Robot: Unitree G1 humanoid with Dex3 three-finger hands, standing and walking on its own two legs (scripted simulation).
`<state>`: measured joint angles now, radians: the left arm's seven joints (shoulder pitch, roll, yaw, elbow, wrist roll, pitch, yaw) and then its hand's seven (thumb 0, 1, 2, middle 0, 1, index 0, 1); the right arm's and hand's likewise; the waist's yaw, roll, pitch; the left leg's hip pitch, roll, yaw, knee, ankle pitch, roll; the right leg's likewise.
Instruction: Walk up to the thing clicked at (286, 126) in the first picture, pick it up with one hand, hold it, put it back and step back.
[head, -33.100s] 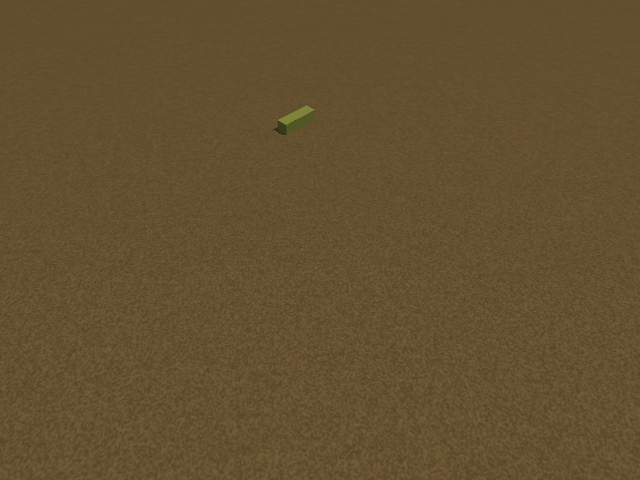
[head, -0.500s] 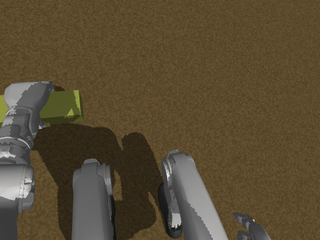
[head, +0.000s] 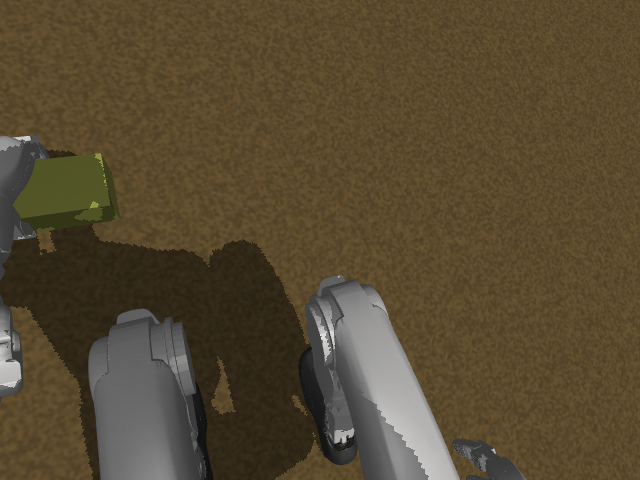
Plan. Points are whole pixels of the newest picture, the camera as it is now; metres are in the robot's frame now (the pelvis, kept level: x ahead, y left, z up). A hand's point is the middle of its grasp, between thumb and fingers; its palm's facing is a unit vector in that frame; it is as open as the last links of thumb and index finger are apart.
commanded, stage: crouch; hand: left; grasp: from above
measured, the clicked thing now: (11, 201) +0.47 +0.32 -0.21
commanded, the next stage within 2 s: lower in 0.16 s
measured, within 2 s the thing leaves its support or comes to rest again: neither
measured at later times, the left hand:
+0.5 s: hand (22, 205) +0.47 +0.31 -0.23, palm faces -0.48 -0.07 -0.88, open 10.2 cm
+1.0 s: hand (42, 210) +0.48 +0.31 -0.28, palm faces -0.46 -0.09 -0.88, open 10.2 cm
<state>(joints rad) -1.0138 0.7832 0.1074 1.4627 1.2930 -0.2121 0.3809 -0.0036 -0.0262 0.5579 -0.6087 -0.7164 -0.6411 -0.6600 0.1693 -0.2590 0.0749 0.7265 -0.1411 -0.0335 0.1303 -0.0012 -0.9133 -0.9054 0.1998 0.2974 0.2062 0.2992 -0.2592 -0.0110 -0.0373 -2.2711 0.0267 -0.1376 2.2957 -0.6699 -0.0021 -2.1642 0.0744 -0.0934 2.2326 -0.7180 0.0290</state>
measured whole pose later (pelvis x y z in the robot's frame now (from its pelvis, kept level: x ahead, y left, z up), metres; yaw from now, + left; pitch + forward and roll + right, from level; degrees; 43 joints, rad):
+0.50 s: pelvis +0.00 +0.00 -0.03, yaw -2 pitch +34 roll -10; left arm -1.03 0.88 0.10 1.49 1.28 -0.23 0.37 0.00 -0.03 0.54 -0.63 -0.70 -0.66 -0.64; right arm 0.13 -0.28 0.15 0.69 -0.15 -0.03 0.14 0.00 -0.91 -0.90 0.20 0.30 0.21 0.30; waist -0.28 -0.05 0.03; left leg -2.35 0.03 -0.18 2.42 -0.68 -0.01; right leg -2.23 0.09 -0.13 2.33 -0.72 0.04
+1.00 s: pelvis +0.00 +0.00 -0.05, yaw -5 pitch +31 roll -12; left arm -1.04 0.97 0.14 1.55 1.30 -0.24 0.46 0.00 -0.03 0.54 -0.63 -0.70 -0.66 -0.65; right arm 0.10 -0.30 0.23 0.66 -0.19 -0.08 0.15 0.00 -0.91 -0.90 0.20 0.30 0.21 0.30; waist -0.33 -0.10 0.12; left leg -2.36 0.03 -0.23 2.50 -0.70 -0.01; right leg -2.23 0.10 -0.17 2.37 -0.72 0.04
